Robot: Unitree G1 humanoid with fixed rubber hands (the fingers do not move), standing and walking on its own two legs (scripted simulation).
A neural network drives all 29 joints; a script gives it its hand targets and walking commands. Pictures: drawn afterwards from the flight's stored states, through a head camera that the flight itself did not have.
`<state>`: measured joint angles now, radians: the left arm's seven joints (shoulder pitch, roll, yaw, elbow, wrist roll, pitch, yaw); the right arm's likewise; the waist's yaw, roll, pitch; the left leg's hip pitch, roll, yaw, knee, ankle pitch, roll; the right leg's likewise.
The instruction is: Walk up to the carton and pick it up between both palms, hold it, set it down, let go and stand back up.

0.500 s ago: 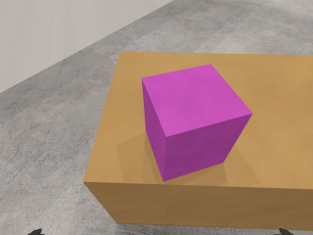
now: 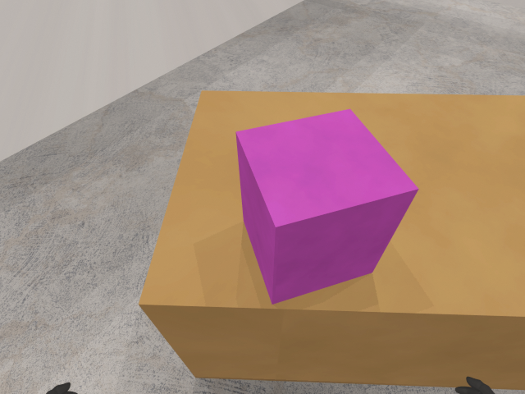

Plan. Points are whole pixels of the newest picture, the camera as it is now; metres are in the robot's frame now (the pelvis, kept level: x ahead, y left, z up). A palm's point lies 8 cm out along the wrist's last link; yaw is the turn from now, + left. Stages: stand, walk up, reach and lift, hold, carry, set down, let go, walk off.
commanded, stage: walk up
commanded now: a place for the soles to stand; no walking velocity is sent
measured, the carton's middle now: (310, 208) +0.43 -0.07 +0.02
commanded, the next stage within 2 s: reach and lift in 1.86 s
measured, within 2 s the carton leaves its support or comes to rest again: neither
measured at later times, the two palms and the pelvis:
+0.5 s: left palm out of the picture +0.08 +0.26 -0.07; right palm out of the picture +0.07 -0.41 -0.09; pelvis -0.01 -0.06 +0.01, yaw -1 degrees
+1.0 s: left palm out of the picture +0.08 +0.28 -0.08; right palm out of the picture +0.05 -0.38 -0.06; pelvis -0.02 -0.03 +0.01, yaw -2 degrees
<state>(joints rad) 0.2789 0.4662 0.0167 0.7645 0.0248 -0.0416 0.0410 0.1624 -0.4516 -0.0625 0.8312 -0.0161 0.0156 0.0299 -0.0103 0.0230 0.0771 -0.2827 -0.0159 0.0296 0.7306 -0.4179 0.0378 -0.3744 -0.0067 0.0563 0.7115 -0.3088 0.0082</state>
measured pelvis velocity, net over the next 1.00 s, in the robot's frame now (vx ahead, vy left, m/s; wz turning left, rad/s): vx -0.02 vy -0.03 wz -0.03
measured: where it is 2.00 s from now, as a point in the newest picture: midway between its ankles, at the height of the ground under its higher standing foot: outside the picture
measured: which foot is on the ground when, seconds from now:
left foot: down 0.00-0.30, up 0.32-0.56, down 0.58-1.00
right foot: down 0.00-1.00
